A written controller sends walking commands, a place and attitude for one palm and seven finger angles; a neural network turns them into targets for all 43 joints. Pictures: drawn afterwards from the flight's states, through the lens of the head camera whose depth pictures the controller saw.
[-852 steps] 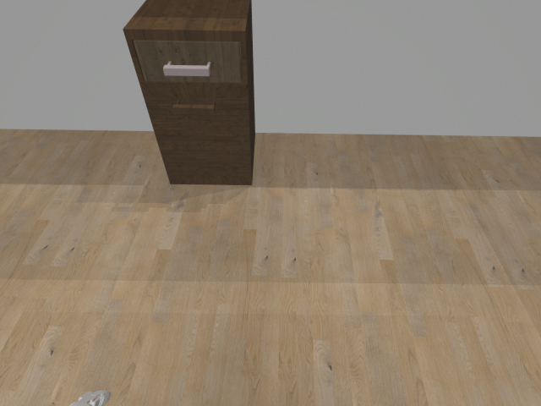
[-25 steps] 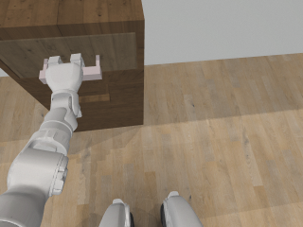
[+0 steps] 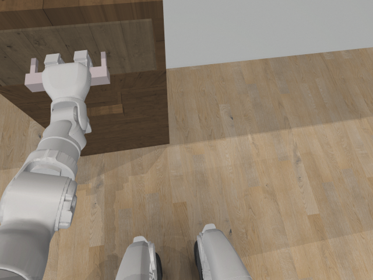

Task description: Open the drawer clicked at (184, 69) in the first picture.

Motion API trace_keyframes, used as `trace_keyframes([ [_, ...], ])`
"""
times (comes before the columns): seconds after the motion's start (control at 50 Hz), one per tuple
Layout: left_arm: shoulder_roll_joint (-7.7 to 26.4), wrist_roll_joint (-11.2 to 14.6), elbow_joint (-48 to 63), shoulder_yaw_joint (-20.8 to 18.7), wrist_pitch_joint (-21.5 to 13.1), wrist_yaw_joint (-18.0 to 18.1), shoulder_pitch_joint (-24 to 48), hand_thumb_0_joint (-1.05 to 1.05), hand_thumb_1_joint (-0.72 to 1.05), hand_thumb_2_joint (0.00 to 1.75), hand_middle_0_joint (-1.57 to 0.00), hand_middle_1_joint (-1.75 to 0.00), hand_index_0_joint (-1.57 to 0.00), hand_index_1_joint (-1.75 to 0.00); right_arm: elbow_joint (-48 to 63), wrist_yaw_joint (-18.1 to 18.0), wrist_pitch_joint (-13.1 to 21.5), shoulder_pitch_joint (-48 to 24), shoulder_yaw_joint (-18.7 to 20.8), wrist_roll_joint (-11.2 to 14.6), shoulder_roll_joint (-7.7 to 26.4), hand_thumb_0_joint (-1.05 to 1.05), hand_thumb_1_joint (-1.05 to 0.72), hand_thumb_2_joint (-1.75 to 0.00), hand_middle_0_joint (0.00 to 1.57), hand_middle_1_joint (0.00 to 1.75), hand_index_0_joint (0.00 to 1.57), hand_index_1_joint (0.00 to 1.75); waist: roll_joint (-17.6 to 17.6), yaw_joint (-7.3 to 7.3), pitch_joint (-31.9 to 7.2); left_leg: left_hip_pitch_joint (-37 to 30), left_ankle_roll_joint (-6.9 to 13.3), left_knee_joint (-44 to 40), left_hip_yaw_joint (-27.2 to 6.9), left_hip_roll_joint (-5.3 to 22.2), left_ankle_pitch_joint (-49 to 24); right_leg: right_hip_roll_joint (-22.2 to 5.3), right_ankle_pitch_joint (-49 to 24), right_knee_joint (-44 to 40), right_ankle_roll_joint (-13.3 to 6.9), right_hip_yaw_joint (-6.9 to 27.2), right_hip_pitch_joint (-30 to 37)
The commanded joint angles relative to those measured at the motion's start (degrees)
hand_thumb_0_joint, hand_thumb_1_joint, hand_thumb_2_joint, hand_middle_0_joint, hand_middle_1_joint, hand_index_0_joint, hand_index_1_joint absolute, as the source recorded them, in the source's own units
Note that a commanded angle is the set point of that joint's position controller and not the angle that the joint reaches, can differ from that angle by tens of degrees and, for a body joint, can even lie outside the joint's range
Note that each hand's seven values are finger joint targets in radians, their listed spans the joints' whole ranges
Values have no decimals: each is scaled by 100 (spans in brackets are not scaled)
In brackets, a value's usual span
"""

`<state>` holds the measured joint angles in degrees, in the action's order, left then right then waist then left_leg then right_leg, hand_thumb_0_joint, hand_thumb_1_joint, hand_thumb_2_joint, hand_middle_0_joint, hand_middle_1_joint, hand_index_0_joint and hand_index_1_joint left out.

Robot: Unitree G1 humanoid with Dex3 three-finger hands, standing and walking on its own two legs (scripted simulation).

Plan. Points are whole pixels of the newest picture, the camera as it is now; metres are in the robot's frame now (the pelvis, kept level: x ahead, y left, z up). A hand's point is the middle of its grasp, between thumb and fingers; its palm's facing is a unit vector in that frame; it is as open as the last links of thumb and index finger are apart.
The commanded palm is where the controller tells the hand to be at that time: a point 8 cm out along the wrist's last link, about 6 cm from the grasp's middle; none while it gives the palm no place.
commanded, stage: lower the fingers behind the handle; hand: left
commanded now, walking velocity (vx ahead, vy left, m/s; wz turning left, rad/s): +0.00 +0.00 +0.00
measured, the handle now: (69, 69) +0.58 +0.20 +0.00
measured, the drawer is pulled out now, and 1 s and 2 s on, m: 0.00 0.00 0.11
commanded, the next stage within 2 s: close the thumb around the handle in 0.12 s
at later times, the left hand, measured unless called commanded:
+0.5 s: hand (74, 93) +0.53 +0.20 -0.02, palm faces -0.03 -0.02 -1.00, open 11.6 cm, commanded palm +0.52 +0.18 +0.03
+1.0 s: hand (73, 94) +0.53 +0.20 -0.02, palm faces -0.04 -0.02 -1.00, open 6.1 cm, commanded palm +0.51 +0.19 +0.03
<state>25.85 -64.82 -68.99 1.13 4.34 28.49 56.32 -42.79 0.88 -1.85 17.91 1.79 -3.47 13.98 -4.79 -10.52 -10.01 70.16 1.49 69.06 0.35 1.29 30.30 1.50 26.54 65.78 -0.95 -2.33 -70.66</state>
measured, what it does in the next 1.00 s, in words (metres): stands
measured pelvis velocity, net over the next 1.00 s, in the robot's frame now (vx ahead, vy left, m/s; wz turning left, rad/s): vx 0.01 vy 0.01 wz -0.01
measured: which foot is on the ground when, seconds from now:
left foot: down 0.00-1.00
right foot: down 0.00-1.00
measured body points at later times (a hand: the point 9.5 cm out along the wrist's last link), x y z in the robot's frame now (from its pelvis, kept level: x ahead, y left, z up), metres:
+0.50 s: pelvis +0.00 +0.00 +0.00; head +0.17 +0.01 +0.41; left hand +0.53 +0.19 +0.03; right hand -0.01 -0.27 -0.13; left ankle +0.00 +0.10 -0.63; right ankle +0.03 -0.11 -0.63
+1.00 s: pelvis +0.01 +0.01 +0.00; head +0.18 +0.01 +0.42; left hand +0.53 +0.20 +0.03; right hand +0.00 -0.26 -0.12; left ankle +0.00 +0.10 -0.63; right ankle +0.03 -0.11 -0.63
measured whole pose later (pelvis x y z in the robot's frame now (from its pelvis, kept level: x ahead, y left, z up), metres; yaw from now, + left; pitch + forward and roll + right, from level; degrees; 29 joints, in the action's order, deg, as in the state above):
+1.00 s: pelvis +0.01 +0.01 +0.00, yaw +0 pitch +31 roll -3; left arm 27.0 -64.5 -66.8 1.2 0.2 26.7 53.7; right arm -42.5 0.6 -1.6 19.4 2.0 -3.6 14.2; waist -4.6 -10.1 -10.7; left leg 68.8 2.0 68.7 0.4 1.3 31.2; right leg 1.7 27.0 64.7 -0.4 -2.2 -69.0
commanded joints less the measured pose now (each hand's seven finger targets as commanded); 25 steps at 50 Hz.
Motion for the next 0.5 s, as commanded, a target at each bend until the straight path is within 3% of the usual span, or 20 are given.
trace_keyframes([
  [0.0, 1479, 121, 822, -148, 132, -109, 2447, 0, -50, 30, -30, -120, -30, -120, 199, -125, 38, 1242, 275, 64, 1049, 0, -90, -90, 20, 30, 20, 30, -111, -266, -3192, -1875, 161, -741, -147, -172, -2029, 134, -1936, -892, -27, 126, 2296],
  [0.12, 1688, 134, 773, -265, -335, -497, 2047, 0, -50, 30, -30, -120, -30, -120, 260, -217, 123, 1270, 214, 73, 1022, 0, -90, -90, 20, 30, 20, 30, 32, -188, -2850, -1432, 202, -658, -90, -182, -1847, 122, -1910, -859, -30, 186, 2355],
  [0.14, 1557, 103, 820, -182, -436, -508, 2108, 0, -50, 30, -30, -120, -30, -120, 255, -219, 144, 1268, 230, 70, 996, 0, -90, -90, 20, 30, 20, 30, -21, -236, -2814, -1509, 200, -650, -110, -170, -1898, 129, -1912, -831, -38, 170, 2224],
  [0.16, 1554, 84, 881, -205, -529, -495, 2025, 0, -50, 30, -30, -120, -30, -120, 269, -221, 161, 1298, 239, 61, 1000, 0, -90, -90, 20, 30, 20, 30, -91, -192, -2850, -1522, 198, -608, -106, -170, -1950, 129, -1915, -801, -44, 158, 2158],
  [0.2, 1738, 43, 948, -354, -638, -434, 1996, 0, -50, 30, -30, -120, -30, -120, 264, -224, 164, 1302, 247, 44, 1017, 0, -90, -90, 20, 30, 20, 30, -85, -158, -2866, -1445, 196, -533, -101, -155, -1991, 128, -1941, -733, -46, 173, 2108],
  [0.22, 1723, 23, 937, -369, -658, -393, 1875, 0, -44, 32, -30, -121, -30, -121, 288, -218, 166, 1309, 260, 43, 1017, 0, -90, -90, 20, 30, 20, 30, -131, -112, -2889, -1495, 181, -539, -113, -164, -2037, 141, -1939, -715, -61, 164, 2065],
  [0.26, 1567, 28, 1011, -290, -689, -290, 2006, 0, -33, 37, -31, -122, -31, -122, 264, -194, 176, 1341, 291, 33, 1004, 0, -90, -90, 20, 30, 20, 30, -221, -174, -2933, -1606, 171, -501, -126, -149, -2132, 139, -1942, -683, -57, 128, 1909],
  [0.28, 1632, 9, 991, -363, -670, -232, 1921, 0, -28, 40, -32, -122, -32, -122, 255, -178, 167, 1364, 307, 38, 1024, 0, -90, -90, 20, 30, 20, 30, -219, -119, -3016, -1659, 155, -480, -153, -146, -2177, 152, -1923, -645, -75, 113, 1855],
  [0.3, 1561, 8, 1073, -294, -647, -162, 2085, 0, -22, 42, -32, -123, -32, -123, 246, -170, 166, 1354, 307, 28, 1023, 0, -90, -90, 20, 30, 20, 30, -331, -166, -3035, -1754, 147, -490, -167, -137, -2267, 154, -1975, -648, -73, 106, 1805],
  [0.38, 1560, 35, 1185, -381, -458, 6, 2120, 0, 0, 52, -34, -125, -34, -125, 205, -111, 115, 1417, 356, 18, 1051, 0, -90, -90, 20, 30, 20, 30, -476, -118, -3428, -2234, 94, -501, -235, -103, -2730, 163, -2189, -604, -77, 41, 1818],
  [0.44, 1451, 61, 1030, -332, -255, 31, 2072, 0, 17, 59, -35, -127, -35, -127, 178, -76, 64, 1384, 348, 30, 1057, 0, -90, -90, 20, 30, 20, 30, -350, -134, -3371, -2359, 82, -553, -264, -94, -2808, 172, -2198, -651, -73, 11, 1831],
  [0.46, 1317, 58, 1067, -181, -219, 23, 2198, 0, 23, 61, -35, -128, -35, -128, 181, -81, 58, 1388, 351, 36, 1043, 0, -90, -90, 20, 30, 20, 30, -389, -213, -3277, -2363, 92, -568, -250, -91, -2758, 170, -2192, -710, -57, 19, 1808],
  [0.48, 1399, 68, 994, -254, -167, 1, 2082, 0, 28, 64, -36, -128, -36, -128, 176, -81, 43, 1371, 340, 47, 1058, 0, -90, -90, 20, 30, 20, 30, -334, -149, -3201, -2332, 82, -621, -249, -100, -2665, 169, -2114, -742, -65, 5, 1856],
])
